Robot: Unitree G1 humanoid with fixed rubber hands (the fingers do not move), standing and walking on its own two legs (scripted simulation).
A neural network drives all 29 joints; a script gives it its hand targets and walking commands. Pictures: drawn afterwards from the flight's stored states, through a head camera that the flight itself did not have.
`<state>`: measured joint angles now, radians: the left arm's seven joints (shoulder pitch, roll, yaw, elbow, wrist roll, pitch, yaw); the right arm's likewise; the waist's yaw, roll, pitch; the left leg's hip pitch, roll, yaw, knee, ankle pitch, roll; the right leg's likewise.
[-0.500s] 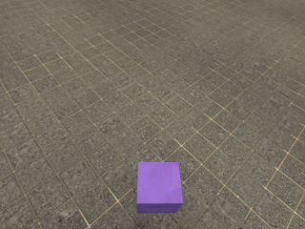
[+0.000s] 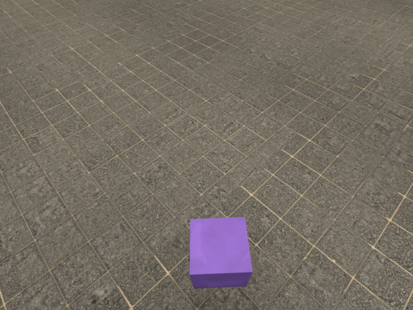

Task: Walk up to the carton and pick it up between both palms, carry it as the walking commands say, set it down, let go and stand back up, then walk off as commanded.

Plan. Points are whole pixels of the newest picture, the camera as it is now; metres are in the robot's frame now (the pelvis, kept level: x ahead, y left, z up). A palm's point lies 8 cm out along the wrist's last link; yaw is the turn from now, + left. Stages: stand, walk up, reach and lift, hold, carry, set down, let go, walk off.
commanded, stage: walk up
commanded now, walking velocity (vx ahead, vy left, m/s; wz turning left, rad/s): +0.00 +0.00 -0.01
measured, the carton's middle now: (218, 253) +0.43 -0.01 -0.65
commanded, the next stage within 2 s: stand in 0.22 s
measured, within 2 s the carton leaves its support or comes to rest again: neither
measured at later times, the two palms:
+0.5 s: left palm out of the picture +0.06 +0.26 -0.11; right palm out of the picture +0.06 -0.25 -0.13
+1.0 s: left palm (107, 298) +0.17 +0.24 -0.12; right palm (328, 295) +0.17 -0.23 -0.14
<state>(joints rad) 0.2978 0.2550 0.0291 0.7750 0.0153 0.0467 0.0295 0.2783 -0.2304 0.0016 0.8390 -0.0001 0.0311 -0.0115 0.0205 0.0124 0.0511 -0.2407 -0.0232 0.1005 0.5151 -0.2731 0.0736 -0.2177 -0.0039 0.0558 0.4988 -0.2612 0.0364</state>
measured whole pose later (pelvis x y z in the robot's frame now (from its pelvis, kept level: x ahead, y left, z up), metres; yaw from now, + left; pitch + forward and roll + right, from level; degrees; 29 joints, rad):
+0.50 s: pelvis +0.00 -0.01 +0.00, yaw +0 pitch +0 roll +0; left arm 0.30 0.25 0.03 0.78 0.02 0.03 0.03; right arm 0.28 -0.24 0.00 0.86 0.00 0.03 -0.01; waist 0.02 0.01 0.04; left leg -0.23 -0.02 0.10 0.50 -0.27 0.06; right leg -0.22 0.00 0.06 0.50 -0.28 0.03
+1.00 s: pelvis +0.01 -0.01 -0.02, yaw +0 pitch +10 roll +1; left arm 0.05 0.25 0.07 0.64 0.02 0.11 -0.05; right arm 0.10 -0.19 0.00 0.55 0.00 0.12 0.01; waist 0.02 0.01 0.08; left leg -0.52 -0.02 0.10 0.68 -0.33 0.05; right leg -0.52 0.00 0.06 0.72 -0.37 0.02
